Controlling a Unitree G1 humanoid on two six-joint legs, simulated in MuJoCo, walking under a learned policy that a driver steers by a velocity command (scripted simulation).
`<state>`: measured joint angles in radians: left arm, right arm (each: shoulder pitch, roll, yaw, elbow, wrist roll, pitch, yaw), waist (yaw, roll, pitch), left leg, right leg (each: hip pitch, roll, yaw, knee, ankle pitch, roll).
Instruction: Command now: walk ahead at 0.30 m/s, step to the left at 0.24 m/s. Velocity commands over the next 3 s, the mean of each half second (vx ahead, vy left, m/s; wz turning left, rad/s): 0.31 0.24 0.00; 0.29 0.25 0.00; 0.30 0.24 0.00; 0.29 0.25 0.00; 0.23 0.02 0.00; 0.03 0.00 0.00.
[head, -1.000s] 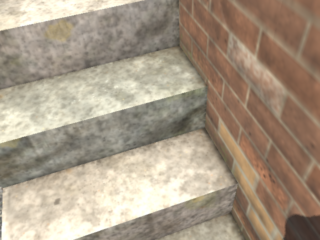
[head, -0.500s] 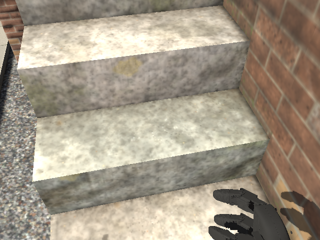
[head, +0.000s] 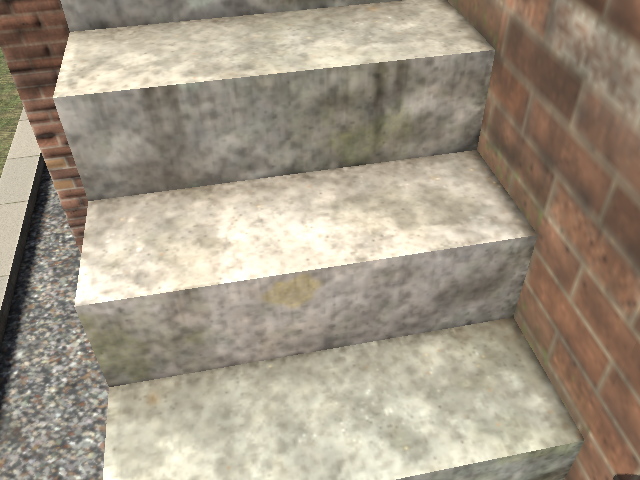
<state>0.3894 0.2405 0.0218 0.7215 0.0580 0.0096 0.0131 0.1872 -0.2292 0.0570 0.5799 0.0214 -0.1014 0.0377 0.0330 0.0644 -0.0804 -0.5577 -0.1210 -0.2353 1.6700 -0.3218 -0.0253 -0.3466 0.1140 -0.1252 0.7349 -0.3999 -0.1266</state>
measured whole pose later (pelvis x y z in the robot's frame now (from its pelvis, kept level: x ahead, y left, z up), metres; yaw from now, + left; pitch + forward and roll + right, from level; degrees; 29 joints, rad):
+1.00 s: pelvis +0.43 +0.04 +0.36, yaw -2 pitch +0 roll -1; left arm 0.32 0.23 -0.01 0.98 0.05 -0.01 0.05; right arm 0.24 -0.31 -0.02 0.81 0.00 -0.04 0.07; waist -0.03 0.04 -0.04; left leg -0.67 -0.13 -0.19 1.98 0.07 0.05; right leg -0.58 -0.05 -0.12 0.98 -0.40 -0.03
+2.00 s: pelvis +0.88 +0.15 +0.70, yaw -2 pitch +0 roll -2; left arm 0.14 0.18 -0.03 0.82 0.05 0.00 0.04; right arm 0.36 -0.26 -0.02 1.01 0.03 -0.03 0.06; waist 0.01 0.04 0.00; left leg -0.30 -0.04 -0.23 1.36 -0.04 0.02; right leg -0.77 -0.03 -0.18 1.24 -0.47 -0.09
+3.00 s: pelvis +1.18 +0.20 +1.00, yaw -1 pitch +1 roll +1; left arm 0.27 0.16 -0.02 1.05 0.06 0.05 0.05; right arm 0.21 -0.15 0.00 1.08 -0.01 0.01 -0.03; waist -0.06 0.01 -0.08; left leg -0.28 0.08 0.09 0.60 -0.34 -0.04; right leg -0.39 -0.06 -0.08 0.61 -0.25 -0.01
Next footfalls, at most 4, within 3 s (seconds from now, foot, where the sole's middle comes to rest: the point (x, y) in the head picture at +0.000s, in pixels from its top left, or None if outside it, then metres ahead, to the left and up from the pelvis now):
0.32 left None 0.24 0.18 -0.55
0.82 right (411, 409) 0.54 -0.08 -0.35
1.32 left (166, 248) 0.69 0.30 -0.16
1.90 right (332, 39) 1.01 0.05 0.04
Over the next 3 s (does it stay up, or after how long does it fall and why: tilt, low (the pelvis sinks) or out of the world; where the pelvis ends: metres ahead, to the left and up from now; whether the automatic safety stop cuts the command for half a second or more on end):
stays up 1.18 0.20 1.00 its command is cut before an obstacle from the start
